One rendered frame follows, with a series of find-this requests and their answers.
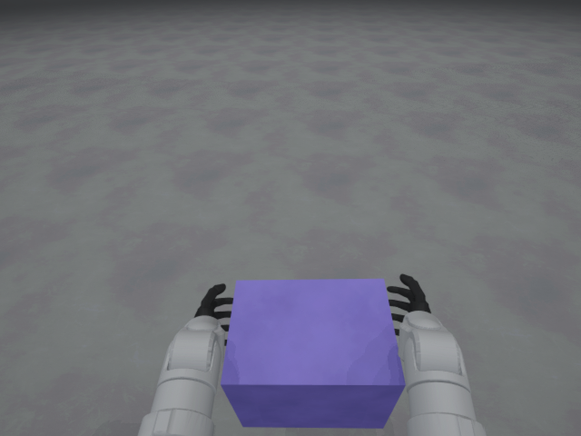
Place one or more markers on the carton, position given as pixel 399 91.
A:
pixel 312 354

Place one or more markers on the left robot hand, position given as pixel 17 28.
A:
pixel 209 303

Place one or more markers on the robot left forearm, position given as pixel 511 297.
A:
pixel 183 401

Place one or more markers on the right robot hand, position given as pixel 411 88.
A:
pixel 415 295

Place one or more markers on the robot right forearm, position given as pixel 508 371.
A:
pixel 440 402

